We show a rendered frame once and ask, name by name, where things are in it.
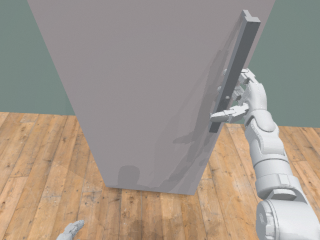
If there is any robot right hand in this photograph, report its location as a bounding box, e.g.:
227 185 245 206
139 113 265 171
209 68 267 124

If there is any robot left hand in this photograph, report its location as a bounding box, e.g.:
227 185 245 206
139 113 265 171
56 220 85 240

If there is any robot right forearm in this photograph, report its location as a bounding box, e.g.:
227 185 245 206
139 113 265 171
244 109 320 230

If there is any fridge door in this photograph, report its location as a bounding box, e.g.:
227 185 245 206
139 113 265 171
27 0 276 196

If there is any right robot upper arm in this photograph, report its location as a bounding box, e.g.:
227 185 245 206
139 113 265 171
255 199 320 240

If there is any handle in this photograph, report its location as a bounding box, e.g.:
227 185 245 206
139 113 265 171
208 9 261 133

